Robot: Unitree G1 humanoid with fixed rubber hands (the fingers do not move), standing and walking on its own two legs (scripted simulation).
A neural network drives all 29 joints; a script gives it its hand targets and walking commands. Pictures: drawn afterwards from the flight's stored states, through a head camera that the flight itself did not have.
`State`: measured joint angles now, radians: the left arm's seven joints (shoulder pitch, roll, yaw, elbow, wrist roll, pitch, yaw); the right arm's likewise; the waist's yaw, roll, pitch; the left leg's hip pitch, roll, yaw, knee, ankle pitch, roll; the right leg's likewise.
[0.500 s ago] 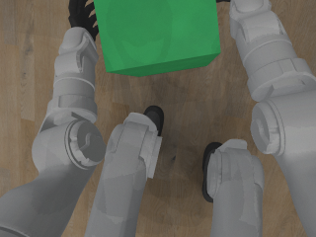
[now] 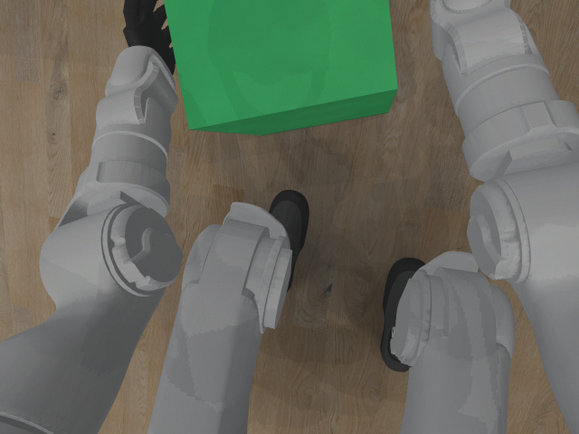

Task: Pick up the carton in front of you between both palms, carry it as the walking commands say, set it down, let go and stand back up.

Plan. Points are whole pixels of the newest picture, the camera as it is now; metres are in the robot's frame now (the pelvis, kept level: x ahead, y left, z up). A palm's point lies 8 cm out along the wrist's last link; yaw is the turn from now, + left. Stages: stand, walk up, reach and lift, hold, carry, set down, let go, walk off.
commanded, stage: set down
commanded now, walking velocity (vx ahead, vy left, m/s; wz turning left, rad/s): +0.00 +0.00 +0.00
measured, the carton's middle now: (297, 39) +0.51 +0.13 -0.26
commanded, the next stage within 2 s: let go in 1.28 s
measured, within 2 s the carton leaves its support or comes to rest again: neither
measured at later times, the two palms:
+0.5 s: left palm (103, 46) +0.46 +0.30 -0.12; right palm out of the picture +0.60 -0.04 -0.11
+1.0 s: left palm out of the picture +0.45 +0.30 +0.04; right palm out of the picture +0.61 -0.05 +0.04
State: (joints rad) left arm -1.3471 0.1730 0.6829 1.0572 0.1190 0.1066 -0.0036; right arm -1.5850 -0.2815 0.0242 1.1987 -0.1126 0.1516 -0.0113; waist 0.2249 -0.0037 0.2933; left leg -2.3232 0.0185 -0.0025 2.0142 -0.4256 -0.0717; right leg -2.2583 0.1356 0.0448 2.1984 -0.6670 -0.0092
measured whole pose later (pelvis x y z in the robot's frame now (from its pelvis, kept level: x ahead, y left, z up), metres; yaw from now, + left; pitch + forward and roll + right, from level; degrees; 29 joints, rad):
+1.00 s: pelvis +0.01 +0.01 +0.14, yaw -1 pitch +48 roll +1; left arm -1.01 0.11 0.42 0.61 -0.12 0.25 0.14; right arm -1.41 -0.42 0.01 1.00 0.00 0.29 0.01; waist 0.25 -0.05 -0.01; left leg -2.04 -0.01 -0.01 1.56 -0.35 -0.02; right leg -1.95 0.07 0.03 1.69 -0.58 0.00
